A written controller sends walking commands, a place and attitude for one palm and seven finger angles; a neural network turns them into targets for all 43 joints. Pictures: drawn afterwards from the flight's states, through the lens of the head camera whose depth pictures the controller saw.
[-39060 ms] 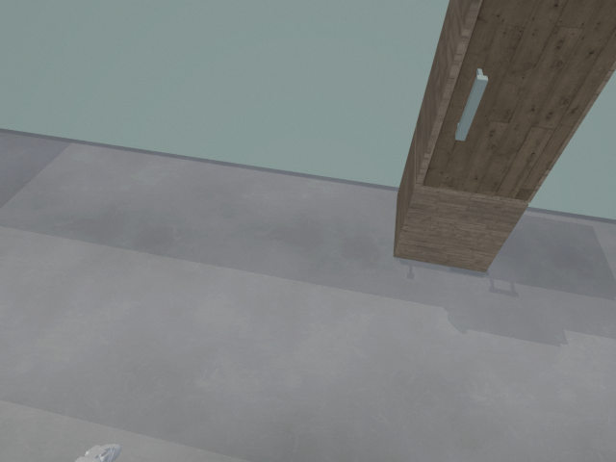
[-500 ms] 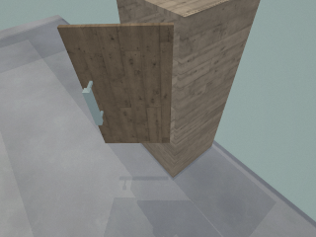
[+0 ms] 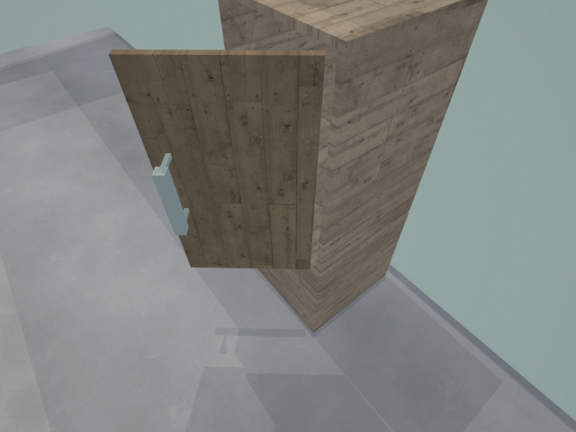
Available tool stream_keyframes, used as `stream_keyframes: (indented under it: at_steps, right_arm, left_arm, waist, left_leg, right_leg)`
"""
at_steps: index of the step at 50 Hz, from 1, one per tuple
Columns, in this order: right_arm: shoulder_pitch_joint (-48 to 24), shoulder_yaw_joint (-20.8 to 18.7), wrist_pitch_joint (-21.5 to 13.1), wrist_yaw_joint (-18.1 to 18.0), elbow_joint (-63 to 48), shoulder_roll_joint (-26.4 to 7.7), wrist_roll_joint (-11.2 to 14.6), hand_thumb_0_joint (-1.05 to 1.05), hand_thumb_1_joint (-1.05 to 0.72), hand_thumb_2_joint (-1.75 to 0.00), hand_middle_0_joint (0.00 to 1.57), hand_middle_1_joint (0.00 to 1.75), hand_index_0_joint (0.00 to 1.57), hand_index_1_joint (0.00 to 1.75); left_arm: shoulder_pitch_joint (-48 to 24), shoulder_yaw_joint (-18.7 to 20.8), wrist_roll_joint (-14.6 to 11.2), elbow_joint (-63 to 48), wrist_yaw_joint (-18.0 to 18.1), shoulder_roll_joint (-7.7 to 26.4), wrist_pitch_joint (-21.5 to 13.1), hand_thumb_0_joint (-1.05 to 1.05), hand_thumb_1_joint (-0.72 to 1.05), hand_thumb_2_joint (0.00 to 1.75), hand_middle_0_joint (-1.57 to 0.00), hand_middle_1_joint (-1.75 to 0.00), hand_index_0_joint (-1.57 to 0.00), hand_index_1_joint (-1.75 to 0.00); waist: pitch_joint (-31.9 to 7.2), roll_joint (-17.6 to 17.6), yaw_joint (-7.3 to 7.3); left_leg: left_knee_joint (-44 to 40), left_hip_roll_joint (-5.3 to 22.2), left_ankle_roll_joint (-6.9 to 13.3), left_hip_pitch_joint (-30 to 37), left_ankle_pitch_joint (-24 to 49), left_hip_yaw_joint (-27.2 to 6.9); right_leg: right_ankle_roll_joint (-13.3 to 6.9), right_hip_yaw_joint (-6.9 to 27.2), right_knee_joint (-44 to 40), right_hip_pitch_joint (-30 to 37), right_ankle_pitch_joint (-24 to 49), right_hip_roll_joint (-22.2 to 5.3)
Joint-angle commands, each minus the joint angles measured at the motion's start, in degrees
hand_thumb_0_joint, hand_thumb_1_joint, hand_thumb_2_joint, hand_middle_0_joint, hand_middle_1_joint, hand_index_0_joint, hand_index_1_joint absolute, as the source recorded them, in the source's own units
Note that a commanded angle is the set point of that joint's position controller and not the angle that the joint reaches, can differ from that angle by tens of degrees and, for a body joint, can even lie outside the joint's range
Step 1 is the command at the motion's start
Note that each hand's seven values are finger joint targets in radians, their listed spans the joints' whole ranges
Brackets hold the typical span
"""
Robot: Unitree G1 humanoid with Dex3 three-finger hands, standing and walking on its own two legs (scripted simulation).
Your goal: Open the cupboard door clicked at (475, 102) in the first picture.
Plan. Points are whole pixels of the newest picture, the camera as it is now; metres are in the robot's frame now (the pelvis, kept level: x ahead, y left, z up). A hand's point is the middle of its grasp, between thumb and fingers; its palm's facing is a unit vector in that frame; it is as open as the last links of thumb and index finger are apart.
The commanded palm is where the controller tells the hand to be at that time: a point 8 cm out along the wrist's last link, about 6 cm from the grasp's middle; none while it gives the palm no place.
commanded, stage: raise the hand with hooked fingers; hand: left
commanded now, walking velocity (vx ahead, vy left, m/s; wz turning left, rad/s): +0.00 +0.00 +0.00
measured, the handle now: (174, 195) +0.55 +0.27 -0.03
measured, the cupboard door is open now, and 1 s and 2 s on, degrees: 50 50 50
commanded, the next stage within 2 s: none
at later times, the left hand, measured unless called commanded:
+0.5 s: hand (170, 418) +0.16 +0.18 -0.06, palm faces +0.02 -1.00 +0.02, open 8.6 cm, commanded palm +0.13 +0.25 -0.06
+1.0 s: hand (125, 379) +0.19 +0.25 -0.04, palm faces +0.06 -1.00 -0.07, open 11.6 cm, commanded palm +0.16 +0.30 -0.03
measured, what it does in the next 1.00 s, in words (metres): lowers itself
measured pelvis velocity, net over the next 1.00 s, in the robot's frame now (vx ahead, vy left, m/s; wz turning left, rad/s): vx -0.04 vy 0.02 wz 0.03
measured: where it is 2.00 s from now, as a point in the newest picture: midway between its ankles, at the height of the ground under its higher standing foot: outside the picture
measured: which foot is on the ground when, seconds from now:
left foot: down 0.00-1.00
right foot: down 0.00-1.00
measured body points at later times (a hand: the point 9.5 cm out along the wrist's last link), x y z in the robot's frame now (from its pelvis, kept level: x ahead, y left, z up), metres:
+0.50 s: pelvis -0.03 +0.01 -0.09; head +0.01 +0.02 +0.36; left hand +0.15 +0.23 -0.06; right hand +0.23 -0.24 -0.09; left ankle -0.05 +0.12 -0.74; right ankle +0.03 -0.08 -0.74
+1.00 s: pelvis -0.04 +0.02 -0.08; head +0.03 +0.04 +0.36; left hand +0.19 +0.30 -0.03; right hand +0.11 -0.22 -0.17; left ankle -0.05 +0.12 -0.74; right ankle +0.03 -0.08 -0.74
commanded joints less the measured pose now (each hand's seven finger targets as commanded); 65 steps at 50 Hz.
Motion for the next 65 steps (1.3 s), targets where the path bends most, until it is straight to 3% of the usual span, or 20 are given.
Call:
stream_keyframes:
  at_steps: [1, 3, 4, 5, 6, 7, 8, 9, 11, 13, 15, 17, 23, 26, 29, 32, 39, 42, 47, 65]
  right_arm:
    - [5.4, -0.7, -0.7, -0.5, -0.5, -5.1, -0.2, 0.00, -0.90, -0.90, 0.20, 0.30, 0.20, 0.30]
    - [5.2, -0.8, -0.7, -0.6, -0.5, -5.3, -0.2, 0.00, -0.90, -0.90, 0.20, 0.30, 0.20, 0.30]
    - [-3.0, -1.8, -0.8, 0.0, -4.6, -7.6, 0.6, 0.00, -0.90, -0.90, 0.20, 0.30, 0.20, 0.30]
    - [-2.9, -2.1, -9.8, -2.6, -26.6, -18.3, 3.5, 0.00, -0.90, -0.90, 0.20, 0.30, 0.20, 0.30]
    - [-8.1, -1.6, -14.2, -4.3, -23.8, -13.4, 2.6, 0.00, -0.90, -0.90, 0.20, 0.30, 0.20, 0.30]
    - [-7.1, -2.2, -15.9, -3.8, -24.6, -11.0, 3.5, 0.00, -0.90, -0.90, 0.20, 0.30, 0.20, 0.30]
    - [-5.8, -1.7, -16.4, -3.8, -22.7, -11.8, 3.9, 0.00, -0.90, -0.90, 0.20, 0.30, 0.20, 0.30]
    - [-6.9, -2.5, -17.8, -3.4, -26.1, -14.1, 3.3, 0.00, -0.90, -0.90, 0.20, 0.30, 0.20, 0.30]
    - [-5.8, -4.2, -18.9, -2.4, -28.8, -15.0, 1.4, 0.00, -0.90, -0.90, 0.20, 0.30, 0.20, 0.30]
    - [-7.0, -5.0, -19.8, -0.1, -33.4, -13.8, 1.0, 0.00, -0.90, -0.90, 0.20, 0.30, 0.20, 0.30]
    - [-8.8, -6.0, -19.7, 2.0, -36.1, -13.5, 0.7, 0.00, -0.90, -0.90, 0.20, 0.30, 0.20, 0.30]
    - [-9.7, -7.1, -18.5, 3.8, -38.4, -14.2, 0.5, 0.00, -0.90, -0.90, 0.20, 0.30, 0.20, 0.30]
    - [-11.3, -6.3, -13.4, 2.0, -48.7, -14.5, 1.9, 0.00, -0.90, -0.90, 0.20, 0.30, 0.20, 0.30]
    - [-7.1, -5.7, -12.6, 0.9, -47.9, -13.1, 1.5, 0.00, -0.90, -0.90, 0.20, 0.30, 0.20, 0.30]
    - [-6.2, -4.4, -12.9, 0.0, -45.8, -13.7, 1.1, 0.00, -0.90, -0.90, 0.20, 0.30, 0.20, 0.30]
    - [-6.7, -3.2, -13.9, -0.8, -44.2, -14.8, 1.5, 0.00, -0.90, -0.90, 0.20, 0.30, 0.20, 0.30]
    - [-7.6, -2.8, -14.1, -1.5, -44.9, -13.9, 2.9, 0.00, -0.90, -0.90, 0.20, 0.30, 0.20, 0.30]
    - [-8.3, -2.6, -14.1, -1.5, -44.4, -13.3, 2.5, 0.00, -0.90, -0.90, 0.20, 0.30, 0.20, 0.30]
    - [-6.2, -2.9, -15.0, -1.3, -43.8, -14.9, 2.2, 0.00, -0.90, -0.90, 0.20, 0.30, 0.20, 0.30]
    - [-2.2, -2.8, -13.9, -1.4, -42.8, -17.2, 2.5, 0.00, -0.90, -0.90, 0.20, 0.30, 0.20, 0.30]
  left_arm:
    - [2.8, 0.8, -0.3, -1.9, -0.1, 5.5, -0.7, 0.00, 0.90, 0.90, -0.20, -0.30, -0.20, -0.30]
    - [2.6, 0.8, -0.2, -2.0, 0.0, 5.6, -0.7, 0.00, 0.90, 0.90, -0.20, -0.30, -0.20, -0.30]
    - [10.2, 1.4, 0.0, 1.0, 2.4, 7.5, -1.0, 0.00, 0.90, 0.90, -0.20, -0.30, -0.20, -0.30]
    - [-35.8, 3.9, -12.8, -86.4, 1.1, 18.0, -13.7, 0.00, 0.88, 0.89, -0.20, -0.32, -0.20, -0.32]
    - [-13.3, 5.0, -7.8, -73.3, 4.3, 14.6, -10.7, 0.00, 0.85, 0.88, -0.20, -0.33, -0.20, -0.33]
    - [2.7, -1.0, -9.0, -63.6, 5.7, 2.5, -3.3, 0.00, 0.83, 0.87, -0.21, -0.34, -0.21, -0.34]
    - [2.3, -3.1, -10.6, -61.3, 4.7, -1.8, -3.1, 0.00, 0.81, 0.86, -0.21, -0.36, -0.21, -0.36]
    - [-2.2, -1.1, -11.3, -63.8, 3.7, 1.2, -6.2, 0.00, 0.78, 0.85, -0.21, -0.37, -0.21, -0.37]
    - [2.4, 3.0, -11.1, -57.6, 0.2, 2.0, -13.3, 0.00, 0.74, 0.83, -0.21, -0.40, -0.21, -0.40]
    - [14.9, 4.4, -12.5, -54.1, -5.9, -0.4, -21.5, 0.00, 0.69, 0.81, -0.22, -0.43, -0.22, -0.43]
    - [20.2, 6.3, -14.4, -54.6, -12.5, -0.9, -31.1, 0.00, 0.64, 0.79, -0.22, -0.47, -0.22, -0.47]
    - [21.5, 11.4, -14.6, -52.8, -18.9, 4.3, -38.4, 0.00, 0.60, 0.77, -0.22, -0.50, -0.22, -0.50]
    - [7.6, 12.6, -16.1, -73.2, -17.9, 9.0, -30.6, 0.00, 0.46, 0.71, -0.23, -0.58, -0.23, -0.58]
    - [3.8, 12.1, -14.6, -82.7, -14.2, 8.7, -32.1, 0.00, 0.39, 0.68, -0.24, -0.63, -0.24, -0.63]
    - [-1.6, 9.2, -13.9, -84.3, -15.4, 8.8, -33.6, 0.00, 0.32, 0.65, -0.24, -0.68, -0.24, -0.68]
    - [-4.1, 9.1, -15.2, -78.5, -19.1, 10.5, -31.1, 0.00, 0.25, 0.62, -0.25, -0.72, -0.25, -0.72]
    - [2.1, 18.2, -19.1, -73.7, -21.5, 14.9, -19.4, 0.00, 0.08, 0.55, -0.26, -0.82, -0.26, -0.82]
    - [1.4, 20.1, -19.8, -71.5, -18.9, 15.2, -19.9, 0.00, 0.01, 0.52, -0.26, -0.87, -0.26, -0.87]
    - [-2.1, 19.1, -18.8, -69.3, -18.5, 15.4, -24.6, 0.00, -0.10, 0.47, -0.27, -0.94, -0.27, -0.94]
    - [-11.6, 23.5, -20.9, -63.6, -24.8, 20.9, -22.6, 0.00, -0.50, 0.30, -0.30, -1.20, -0.30, -1.20]
  waist:
    - [2.1, -0.8, -0.43]
    - [2.4, 0.0, -0.42]
    - [3.0, -5.0, 3.47]
    - [-25.0, 6.5, -4.87]
    - [-24.1, 14.3, 0.02]
    - [-12.2, 12.3, -0.96]
    - [-3.3, 1.5, -2.13]
    - [1.8, -4.9, -3.61]
    - [-0.6, -15.6, -3.13]
    - [-6.3, -12.2, 1.97]
    - [-10.0, -11.3, 3.64]
    - [-12.1, -6.4, 4.29]
    - [-20.0, -0.2, 2.95]
    - [-22.9, 2.8, 0.13]
    - [-21.6, 4.0, -3.13]
    - [-19.8, 3.1, -4.04]
    - [-26.5, 0.8, 1.20]
    - [-21.8, -3.0, 1.45]
    - [-18.7, -0.8, 0.03]
    - [-21.4, 4.0, -0.53]
  left_leg:
    - [-5.0, 5.1, 1.9, -6.2, 7.6, -4.3]
    - [-5.0, 5.3, 2.0, -6.0, 8.8, -4.5]
    - [7.9, 5.7, 0.3, -10.2, 6.7, -0.1]
    - [-1.0, -1.3, 2.1, 0.7, 12.0, -3.0]
    - [-1.3, -0.9, 2.3, 0.1, 17.8, -2.0]
    - [-1.3, -0.1, 0.4, -6.0, 16.0, -3.8]
    - [-0.2, 0.0, 1.0, -9.6, 11.8, -4.4]
    - [2.3, -0.5, 2.0, -13.0, 6.9, -5.9]
    - [8.7, -1.4, 2.0, -20.4, 0.9, -5.2]
    - [14.8, -2.6, 0.6, -26.4, 1.2, -3.7]
    - [21.3, -3.1, -0.3, -33.5, 2.4, -2.7]
    - [27.7, -3.7, -0.8, -38.6, 3.4, -2.3]
    - [31.9, -3.6, 1.2, -44.3, -2.8, -2.0]
    - [34.3, -2.0, 1.6, -41.0, 1.8, -3.7]
    - [36.2, -1.1, 1.8, -41.2, 0.6, -5.3]
    - [36.3, -0.9, 1.9, -43.3, -3.1, -6.3]
    - [30.4, -1.8, 1.5, -42.3, 0.4, -6.1]
    - [29.5, -1.7, 1.4, -44.4, -0.7, -6.2]
    - [28.3, -1.7, 1.4, -43.4, -3.5, -6.0]
    - [25.9, -1.1, -0.2, -34.0, 9.8, -6.5]
  right_leg:
    - [-0.2, 8.8, -4.2, 4.0, 9.5, -7.8]
    - [-0.2, 8.6, -3.8, 4.1, 10.8, -7.6]
    - [3.3, 11.4, -2.4, 4.9, 37.7, -11.2]
    - [1.5, 10.9, 0.7, 10.8, 20.8, -6.7]
    - [-0.5, 7.9, 2.6, 10.3, 11.0, -2.9]
    - [0.1, 4.9, 1.9, 3.4, 5.1, -2.6]
    - [1.5, 2.4, 1.0, -1.7, 3.1, -2.2]
    - [2.4, 2.2, 0.7, -7.0, -1.4, -2.3]
    - [3.1, 1.3, 3.7, -14.1, -11.2, -2.4]
    - [2.0, 2.1, 11.0, -14.3, -10.7, -2.9]
    - [1.5, 2.5, 18.9, -15.4, -4.2, -2.6]
    - [0.5, 5.3, 25.0, -16.9, 0.9, -3.3]
    - [1.2, 8.4, 26.8, -22.0, -10.6, -2.7]
    - [1.4, 6.8, 29.0, -23.1, -3.0, -1.9]
    - [1.5, 5.6, 29.9, -28.3, -5.3, -1.4]
    - [1.6, 4.8, 29.1, -29.8, -10.6, -0.9]
    - [2.3, 3.9, 26.0, -18.7, -8.5, -1.7]
    - [2.2, 3.9, 24.7, -19.1, -11.5, -1.6]
    - [1.8, 3.3, 24.4, -22.9, -14.9, -1.7]
    - [1.7, 0.7, 25.1, -20.1, 0.3, -0.6]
